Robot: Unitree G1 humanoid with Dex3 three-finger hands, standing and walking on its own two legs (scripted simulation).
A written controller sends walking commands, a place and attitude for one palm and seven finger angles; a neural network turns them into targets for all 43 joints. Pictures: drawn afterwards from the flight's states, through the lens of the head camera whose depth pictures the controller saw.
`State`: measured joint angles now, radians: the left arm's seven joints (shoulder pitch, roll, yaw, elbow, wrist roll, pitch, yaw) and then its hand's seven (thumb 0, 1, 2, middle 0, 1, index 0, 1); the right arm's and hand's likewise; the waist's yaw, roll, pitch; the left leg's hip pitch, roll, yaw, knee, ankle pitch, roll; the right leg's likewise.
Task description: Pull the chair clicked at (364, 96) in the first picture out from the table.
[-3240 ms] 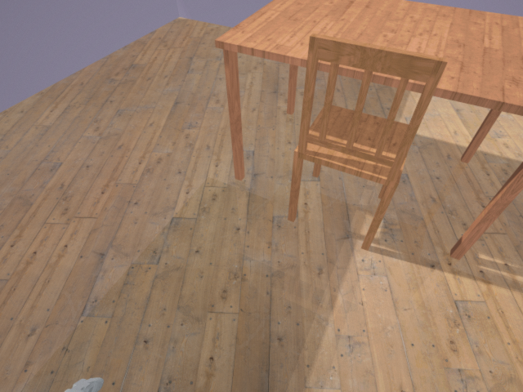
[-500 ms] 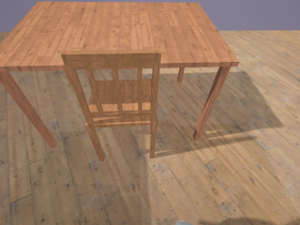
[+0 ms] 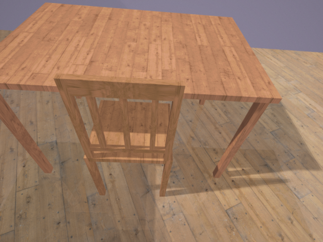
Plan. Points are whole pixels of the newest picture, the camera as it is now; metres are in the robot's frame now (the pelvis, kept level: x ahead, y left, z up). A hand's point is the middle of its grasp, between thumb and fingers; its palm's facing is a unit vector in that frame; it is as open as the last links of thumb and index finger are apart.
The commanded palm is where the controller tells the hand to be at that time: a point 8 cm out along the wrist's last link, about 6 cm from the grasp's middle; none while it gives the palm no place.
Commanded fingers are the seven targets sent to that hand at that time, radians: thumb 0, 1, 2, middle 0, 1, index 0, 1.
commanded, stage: come to a stop and stand still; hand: left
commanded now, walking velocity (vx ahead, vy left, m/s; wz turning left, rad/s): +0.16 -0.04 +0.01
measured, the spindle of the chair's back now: (125, 125) +0.51 +0.16 -0.08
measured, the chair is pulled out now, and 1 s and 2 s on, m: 0.00 0.00 0.00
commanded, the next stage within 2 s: look again from close up in 0.98 s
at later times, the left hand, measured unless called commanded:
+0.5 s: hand out of the picture +0.09 +0.13 -0.16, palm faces +0.06 -0.97 -0.25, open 7.3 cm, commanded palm none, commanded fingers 0.00 0.90 0.90 -0.20 -0.30 -0.20 -0.30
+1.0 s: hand out of the picture +0.00 +0.17 -0.16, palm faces +0.08 -0.98 -0.17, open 7.4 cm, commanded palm none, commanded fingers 0.00 0.90 0.90 -0.20 -0.30 -0.20 -0.30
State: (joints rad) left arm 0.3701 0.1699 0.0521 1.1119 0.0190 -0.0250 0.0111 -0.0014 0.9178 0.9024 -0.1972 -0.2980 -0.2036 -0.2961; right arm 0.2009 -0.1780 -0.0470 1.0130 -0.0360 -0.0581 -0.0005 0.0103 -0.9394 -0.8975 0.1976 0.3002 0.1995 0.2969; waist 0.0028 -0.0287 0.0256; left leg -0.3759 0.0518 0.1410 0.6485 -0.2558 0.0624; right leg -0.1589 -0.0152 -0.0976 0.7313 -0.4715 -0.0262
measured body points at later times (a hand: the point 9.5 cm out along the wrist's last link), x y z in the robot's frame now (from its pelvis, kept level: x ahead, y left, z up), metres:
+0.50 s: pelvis +0.06 -0.04 +0.01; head +0.10 -0.07 +0.46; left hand +0.09 +0.19 -0.14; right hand +0.10 -0.27 -0.16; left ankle +0.01 +0.07 -0.67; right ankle +0.11 -0.14 -0.72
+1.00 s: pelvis +0.02 +0.00 +0.02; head +0.02 +0.02 +0.47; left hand +0.00 +0.22 -0.14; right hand +0.00 -0.22 -0.13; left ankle -0.01 +0.09 -0.72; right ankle -0.01 -0.12 -0.68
